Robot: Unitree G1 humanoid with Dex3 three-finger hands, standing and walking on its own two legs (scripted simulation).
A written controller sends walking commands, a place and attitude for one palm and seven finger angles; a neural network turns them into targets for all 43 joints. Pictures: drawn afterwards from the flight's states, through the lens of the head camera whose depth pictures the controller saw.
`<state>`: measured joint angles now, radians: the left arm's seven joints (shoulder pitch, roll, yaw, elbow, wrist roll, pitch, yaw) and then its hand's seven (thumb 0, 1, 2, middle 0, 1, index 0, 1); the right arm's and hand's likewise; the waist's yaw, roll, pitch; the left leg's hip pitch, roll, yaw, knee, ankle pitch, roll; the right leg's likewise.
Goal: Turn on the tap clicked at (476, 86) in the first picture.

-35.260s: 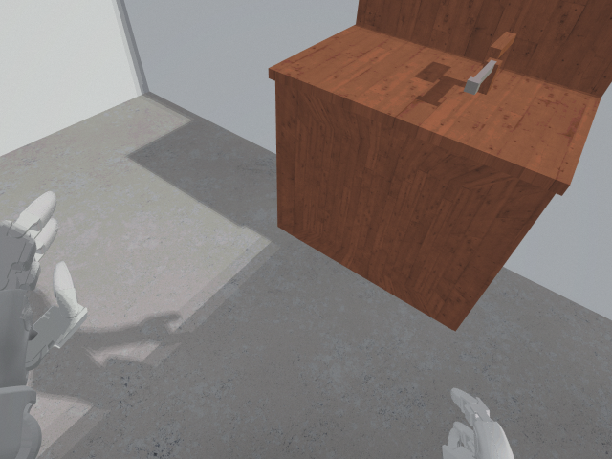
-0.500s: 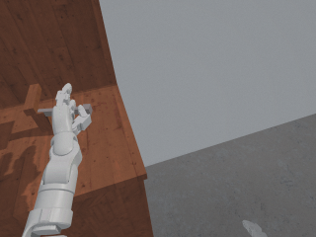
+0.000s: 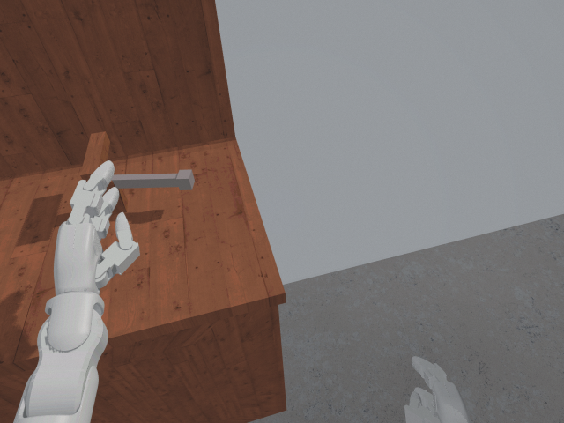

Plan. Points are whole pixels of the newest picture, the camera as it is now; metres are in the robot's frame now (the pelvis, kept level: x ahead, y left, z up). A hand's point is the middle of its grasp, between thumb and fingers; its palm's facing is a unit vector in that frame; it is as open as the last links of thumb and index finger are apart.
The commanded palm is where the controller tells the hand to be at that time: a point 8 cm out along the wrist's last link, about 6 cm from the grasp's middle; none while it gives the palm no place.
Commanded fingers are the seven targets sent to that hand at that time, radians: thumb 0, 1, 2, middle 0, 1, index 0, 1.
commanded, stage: draw the hand back beside the body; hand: left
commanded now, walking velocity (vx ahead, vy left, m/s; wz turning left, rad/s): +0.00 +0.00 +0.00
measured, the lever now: (185, 179) +0.51 +0.25 +0.07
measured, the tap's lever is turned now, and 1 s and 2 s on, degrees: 75 75 75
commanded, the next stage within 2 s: step back with the hand held close in 0.68 s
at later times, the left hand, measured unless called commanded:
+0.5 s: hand (80, 294) +0.20 +0.25 +0.16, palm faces +0.45 -0.82 -0.34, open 7.4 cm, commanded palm +0.16 +0.28 +0.17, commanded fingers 0.00 0.90 0.90 -0.20 -0.30 -0.20 -0.30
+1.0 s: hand (97, 288) +0.22 +0.25 +0.14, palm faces +0.37 -0.83 -0.42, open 7.4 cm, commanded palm +0.17 +0.28 +0.17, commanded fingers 0.00 0.90 0.90 -0.20 -0.30 -0.20 -0.30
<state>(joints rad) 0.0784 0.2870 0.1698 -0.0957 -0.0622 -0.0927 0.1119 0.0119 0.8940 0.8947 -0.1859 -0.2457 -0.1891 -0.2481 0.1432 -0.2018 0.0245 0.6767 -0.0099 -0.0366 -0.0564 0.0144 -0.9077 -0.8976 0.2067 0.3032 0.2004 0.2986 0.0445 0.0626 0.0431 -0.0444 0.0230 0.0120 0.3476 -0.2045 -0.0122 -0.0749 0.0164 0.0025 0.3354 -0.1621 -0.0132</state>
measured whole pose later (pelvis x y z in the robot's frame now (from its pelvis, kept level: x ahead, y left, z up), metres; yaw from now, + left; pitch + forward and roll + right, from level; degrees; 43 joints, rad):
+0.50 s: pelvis +0.01 +0.00 +0.00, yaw +1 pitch -5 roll -1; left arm 0.43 0.31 0.27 -0.40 -0.05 -0.12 0.13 0.01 0.89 0.89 -0.20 -0.30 -0.21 -0.30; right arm 0.17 -0.22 0.00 0.68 -0.02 -0.10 -0.05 0.02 -0.91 -0.90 0.21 0.30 0.20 0.30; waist 0.08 0.06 0.05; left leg -0.04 0.02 -0.01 0.38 -0.24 -0.01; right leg -0.06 0.02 -0.01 0.34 -0.19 -0.01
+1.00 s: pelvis +0.01 +0.00 +0.00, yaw +0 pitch +0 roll -1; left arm 0.44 0.33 0.30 -0.38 -0.04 -0.12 0.12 0.01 0.89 0.89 -0.20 -0.30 -0.21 -0.30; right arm 0.15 -0.24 -0.01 0.60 -0.01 -0.03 -0.07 0.02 -0.91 -0.90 0.21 0.30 0.20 0.30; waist 0.03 0.07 0.02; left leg -0.20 0.03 0.01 0.45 -0.25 -0.01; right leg -0.21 0.02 0.00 0.39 -0.18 -0.01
